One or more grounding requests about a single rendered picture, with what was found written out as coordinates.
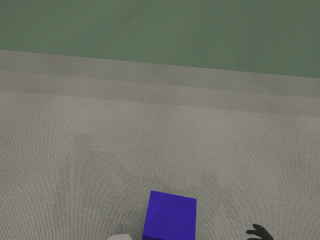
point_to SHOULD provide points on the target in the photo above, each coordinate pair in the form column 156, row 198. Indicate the carton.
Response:
column 170, row 217

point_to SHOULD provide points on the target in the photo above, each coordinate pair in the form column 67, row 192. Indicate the robot right hand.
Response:
column 260, row 231

